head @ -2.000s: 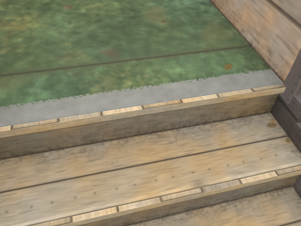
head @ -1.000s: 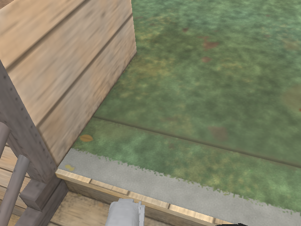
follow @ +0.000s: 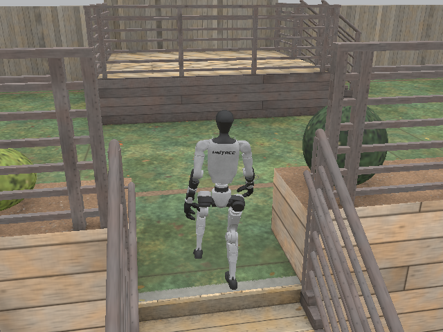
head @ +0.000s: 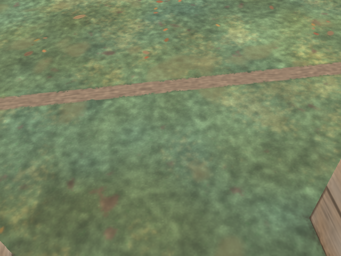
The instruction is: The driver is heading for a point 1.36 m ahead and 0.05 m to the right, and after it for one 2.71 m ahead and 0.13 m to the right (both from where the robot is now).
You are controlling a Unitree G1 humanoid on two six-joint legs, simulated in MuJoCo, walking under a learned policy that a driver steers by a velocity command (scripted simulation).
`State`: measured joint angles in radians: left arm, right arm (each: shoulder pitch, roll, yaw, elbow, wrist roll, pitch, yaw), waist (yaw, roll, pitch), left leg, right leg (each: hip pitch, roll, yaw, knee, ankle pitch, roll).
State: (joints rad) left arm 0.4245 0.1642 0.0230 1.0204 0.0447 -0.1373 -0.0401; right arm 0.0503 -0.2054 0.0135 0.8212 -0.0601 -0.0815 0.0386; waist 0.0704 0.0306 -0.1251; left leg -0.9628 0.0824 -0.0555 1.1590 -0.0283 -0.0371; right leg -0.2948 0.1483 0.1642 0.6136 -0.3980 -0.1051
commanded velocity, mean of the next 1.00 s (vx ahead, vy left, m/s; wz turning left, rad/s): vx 0.50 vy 0.00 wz -0.24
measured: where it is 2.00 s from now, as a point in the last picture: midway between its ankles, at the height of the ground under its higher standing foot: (205, 170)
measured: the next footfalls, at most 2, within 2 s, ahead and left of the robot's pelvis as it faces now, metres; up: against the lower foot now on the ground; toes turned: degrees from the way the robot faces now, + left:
left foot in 0.14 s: +0.26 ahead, +0.15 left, +0.00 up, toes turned -4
right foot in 0.64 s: +0.46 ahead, -0.18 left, +0.00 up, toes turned -22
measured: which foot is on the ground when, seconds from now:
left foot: up 0.00-0.12, down 0.14-0.64, up 0.66-1.00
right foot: down 0.00-0.16, up 0.18-0.62, down 0.64-1.00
